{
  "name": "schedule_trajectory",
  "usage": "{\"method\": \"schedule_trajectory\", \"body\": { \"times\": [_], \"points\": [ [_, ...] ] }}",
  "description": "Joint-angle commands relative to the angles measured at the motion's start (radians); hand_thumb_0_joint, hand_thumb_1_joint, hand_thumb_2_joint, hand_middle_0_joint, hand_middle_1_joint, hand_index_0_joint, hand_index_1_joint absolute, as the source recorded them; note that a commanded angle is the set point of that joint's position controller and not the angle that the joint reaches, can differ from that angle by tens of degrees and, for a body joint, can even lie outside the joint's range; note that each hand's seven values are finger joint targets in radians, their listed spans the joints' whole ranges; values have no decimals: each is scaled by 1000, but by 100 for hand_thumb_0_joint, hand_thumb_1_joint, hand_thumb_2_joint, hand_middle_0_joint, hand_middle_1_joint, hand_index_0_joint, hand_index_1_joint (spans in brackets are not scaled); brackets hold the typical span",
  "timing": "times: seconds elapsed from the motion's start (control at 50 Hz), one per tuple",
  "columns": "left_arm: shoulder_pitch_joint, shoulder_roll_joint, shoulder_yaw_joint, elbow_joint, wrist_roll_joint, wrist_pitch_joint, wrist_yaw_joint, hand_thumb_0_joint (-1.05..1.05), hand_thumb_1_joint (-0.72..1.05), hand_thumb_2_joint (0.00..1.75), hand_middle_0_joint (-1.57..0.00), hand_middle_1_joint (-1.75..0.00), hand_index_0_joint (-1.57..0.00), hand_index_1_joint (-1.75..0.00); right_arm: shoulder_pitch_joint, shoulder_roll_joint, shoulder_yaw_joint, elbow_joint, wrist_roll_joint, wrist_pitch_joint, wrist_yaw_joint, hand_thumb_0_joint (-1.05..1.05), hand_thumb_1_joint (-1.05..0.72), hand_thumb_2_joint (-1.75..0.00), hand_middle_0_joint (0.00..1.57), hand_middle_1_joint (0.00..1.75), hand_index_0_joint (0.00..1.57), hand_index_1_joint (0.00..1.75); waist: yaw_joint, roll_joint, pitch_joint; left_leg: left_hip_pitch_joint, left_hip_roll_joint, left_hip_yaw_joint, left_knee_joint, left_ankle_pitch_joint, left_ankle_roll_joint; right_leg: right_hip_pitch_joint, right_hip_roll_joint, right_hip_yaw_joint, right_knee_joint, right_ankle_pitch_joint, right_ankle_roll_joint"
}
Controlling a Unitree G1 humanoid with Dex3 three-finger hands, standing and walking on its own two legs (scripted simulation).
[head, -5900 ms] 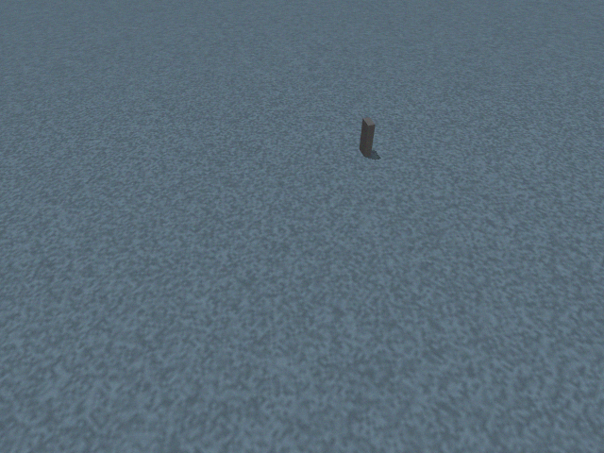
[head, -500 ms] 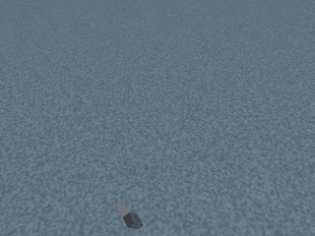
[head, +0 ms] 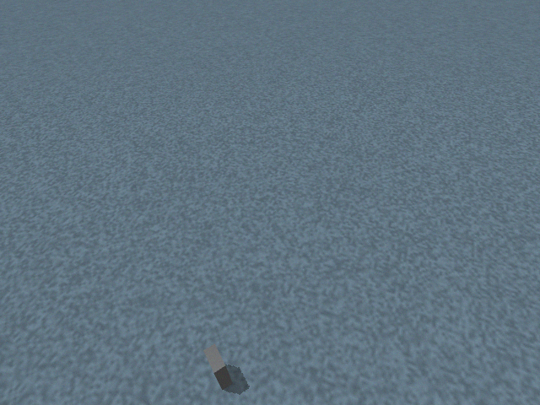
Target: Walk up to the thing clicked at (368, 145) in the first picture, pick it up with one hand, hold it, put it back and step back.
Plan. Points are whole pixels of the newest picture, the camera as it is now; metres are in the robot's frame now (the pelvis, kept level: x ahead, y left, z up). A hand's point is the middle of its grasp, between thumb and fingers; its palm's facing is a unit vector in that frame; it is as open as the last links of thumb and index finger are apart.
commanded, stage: walk up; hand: left
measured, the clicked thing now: (218, 367) +0.38 +0.22 -0.68
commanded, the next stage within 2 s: stand in 0.04 s
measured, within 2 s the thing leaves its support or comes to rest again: neither
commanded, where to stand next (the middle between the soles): +0.03 +0.00 m, yaw +0 degrees
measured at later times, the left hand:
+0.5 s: hand out of the picture +0.08 +0.25 -0.15, palm faces -0.03 -0.94 -0.34, open 7.4 cm
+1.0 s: hand out of the picture +0.07 +0.24 -0.16, palm faces -0.03 -0.94 -0.34, open 7.4 cm
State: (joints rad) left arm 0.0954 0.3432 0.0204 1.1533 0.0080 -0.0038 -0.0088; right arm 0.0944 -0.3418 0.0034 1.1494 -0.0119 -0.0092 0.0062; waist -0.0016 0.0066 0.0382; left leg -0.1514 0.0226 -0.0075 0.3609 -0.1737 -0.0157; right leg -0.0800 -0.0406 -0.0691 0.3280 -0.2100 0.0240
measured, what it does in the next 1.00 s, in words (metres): stands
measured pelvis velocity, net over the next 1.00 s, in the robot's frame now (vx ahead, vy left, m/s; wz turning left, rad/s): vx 0.00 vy -0.01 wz -0.01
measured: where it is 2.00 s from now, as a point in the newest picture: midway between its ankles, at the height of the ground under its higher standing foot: outside the picture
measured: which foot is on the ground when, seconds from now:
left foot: down 0.00-1.00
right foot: down 0.00-1.00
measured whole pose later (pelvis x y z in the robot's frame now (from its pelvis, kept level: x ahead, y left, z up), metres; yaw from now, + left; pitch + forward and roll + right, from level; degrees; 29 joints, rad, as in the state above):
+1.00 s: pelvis +0.00 -0.01 +0.00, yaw -1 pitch -2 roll +0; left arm 0.11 0.35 0.01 1.14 0.01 -0.01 -0.01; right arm 0.10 -0.35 0.01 1.15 -0.01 -0.01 0.01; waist -0.01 0.00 0.04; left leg -0.14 0.04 0.00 0.32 -0.15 -0.03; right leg -0.08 -0.03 -0.06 0.31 -0.20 0.01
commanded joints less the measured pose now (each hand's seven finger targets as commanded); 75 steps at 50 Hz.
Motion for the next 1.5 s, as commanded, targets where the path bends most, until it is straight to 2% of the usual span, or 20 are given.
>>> {"method": "schedule_trajectory", "body": {
  "times": [0.0, 0.02, 0.04, 0.16, 0.24, 0.3, 0.34, 0.42, 0.46, 0.7, 0.72, 0.8, 0.82, 0.96, 1.02, 1.16, 1.22, 1.38, 1.44, 1.48],
  "points": [
    [-51, 215, 38, -68, 2, -25, 15, 0, 90, 90, -20, -30, -20, -30, -49, -217, -41, -62, 4, -20, -12, 0, -90, -90, 20, 30, 20, 30, 0, -13, -78, 20, 92, -80, -42, 190, 36, 11, -87, 79, -56, 133, -33],
    [-56, 213, 29, -68, -1, -28, 19, 0, 90, 90, -20, -30, -20, -30, -75, -228, -43, -65, 4, -20, -15, 0, -90, -90, 20, 30, 20, 30, 0, 2, -60, 21, 111, -86, -56, 228, 31, -5, -108, 96, -62, 177, -31],
    [-53, 216, 29, -68, -2, -29, 19, 0, 90, 90, -20, -30, -20, -30, -73, -219, -40, -65, 4, -20, -15, 0, -90, -90, 20, 30, 20, 30, 0, -7, -60, 30, 113, -88, -59, 259, 27, -4, -106, 91, -59, 194, -29],
    [-52, 219, 29, -62, -3, -26, 17, 0, 90, 90, -20, -30, -20, -30, -74, -220, -40, -59, 5, -20, -15, 0, -90, -90, 20, 30, 20, 30, 1, 9, -80, 40, 110, -80, -85, 205, 22, 8, -104, 93, -66, 136, -32],
    [-49, 216, 22, -65, 0, -29, 17, 0, 90, 90, -20, -30, -20, -30, -76, -219, -41, -57, 6, -21, -12, 0, -90, -90, 20, 30, 20, 30, 0, -11, -84, 53, 116, -82, -80, 226, 22, 4, -107, 93, -70, 153, -31],
    [-51, 215, 20, -65, 0, -28, 16, 0, 90, 90, -20, -30, -20, -30, -83, -220, -38, -55, 6, -22, -11, 0, -90, -90, 20, 30, 20, 30, -2, 3, -76, 50, 112, -82, -86, 198, 19, -8, -107, 96, -77, 132, -30],
    [-57, 221, 22, -67, 0, -27, 16, 0, 90, 90, -20, -30, -20, -30, -78, -226, -41, -54, 5, -19, -12, 0, -90, -90, 20, 30, 20, 30, -4, 4, -78, 43, 112, -78, -90, 139, 25, -10, -108, 103, -86, 91, -33],
    [-46, 221, 22, -67, -1, -28, 17, 0, 90, 90, -20, -30, -20, -30, -72, -220, -40, -51, 5, -20, -10, 0, -90, -90, 20, 30, 20, 30, 0, -13, -79, 47, 114, -80, -87, 183, 23, -4, -110, 101, -76, 124, -35],
    [-49, 220, 21, -62, -2, -28, 15, 0, 90, 90, -20, -30, -20, -30, -75, -219, -37, -50, 4, -20, -9, 0, -90, -90, 20, 30, 20, 30, -2, -4, -57, 29, 107, -79, -95, 135, 21, -13, -107, 103, -86, 87, -31],
    [-34, 222, 23, -66, -1, -26, 16, 0, 90, 90, -20, -30, -20, -30, -52, -222, -37, -50, 4, -17, -9, 0, -90, -90, 20, 30, 20, 30, -1, -8, -59, 25, 108, -84, -90, 108, 24, -15, -107, 106, -89, 61, -35],
    [-34, 226, 23, -68, -2, -27, 15, 0, 90, 90, -20, -30, -20, -30, -48, -218, -35, -51, 3, -19, -9, 0, -90, -90, 20, 30, 20, 30, -1, -14, -60, 32, 110, -86, -90, 148, 21, -13, -107, 105, -81, 92, -37],
    [-26, 224, 23, -71, 1, -28, 17, 0, 90, 90, -20, -30, -20, -30, -45, -224, -37, -55, 4, -18, -11, 0, -90, -90, 20, 30, 20, 30, -1, -3, -85, 54, 115, -79, -71, 188, 27, -2, -110, 104, -76, 148, -38],
    [-30, 229, 24, -71, -2, -27, 17, 0, 90, 90, -20, -30, -20, -30, -44, -219, -33, -53, 3, -20, -11, 0, -90, -90, 20, 30, 20, 30, -2, -7, -68, 52, 111, -81, -79, 204, 18, -10, -107, 103, -70, 153, -37],
    [-19, 227, 24, -69, 0, -25, 17, 0, 90, 90, -20, -30, -20, -30, -43, -221, -32, -55, 4, -16, -11, 0, -90, -90, 20, 30, 20, 30, -1, 5, -57, 36, 110, -78, -84, 132, 21, -16, -105, 107, -88, 97, -36],
    [-23, 229, 23, -73, 1, -26, 16, 0, 90, 90, -20, -30, -20, -30, -45, -220, -33, -61, 4, -17, -12, 0, -90, -90, 20, 30, 20, 30, -1, -12, -58, 45, 115, -79, -80, 166, 23, -19, -104, 103, -79, 121, -37],
    [-26, 225, 22, -76, 1, -27, 16, 0, 90, 90, -20, -30, -20, -30, -36, -222, -33, -62, 3, -17, -13, 0, -90, -90, 20, 30, 20, 30, -3, 1, -75, 49, 116, -74, -77, 164, 24, -4, -110, 110, -81, 132, -38],
    [-30, 229, 23, -79, 0, -27, 18, 0, 90, 90, -20, -30, -20, -30, -40, -220, -33, -65, 2, -18, -13, 0, -90, -90, 20, 30, 20, 30, -1, -7, -86, 53, 117, -70, -70, 222, 22, 13, -109, 102, -64, 190, -39],
    [-25, 224, 21, -77, 0, -25, 17, 0, 90, 90, -20, -30, -20, -30, -42, -223, -34, -61, 3, -19, -15, 0, -90, -90, 20, 30, 20, 30, 1, -4, -75, 57, 116, -70, -82, 193, 20, 1, -107, 104, -75, 153, -37],
    [-20, 224, 21, -77, -2, -24, 18, 0, 90, 90, -20, -30, -20, -30, -45, -222, -35, -63, 4, -19, -15, 0, -90, -90, 20, 30, 20, 30, 4, -7, -77, 72, 119, -68, -77, 242, 19, 4, -107, 101, -64, 196, -39],
    [-21, 223, 20, -77, -2, -25, 17, 0, 90, 90, -20, -30, -20, -30, -41, -219, -32, -59, 3, -20, -15, 0, -90, -90, 20, 30, 20, 30, 3, -4, -61, 56, 114, -67, -87, 204, 18, -3, -107, 105, -73, 166, -37]
  ]
}}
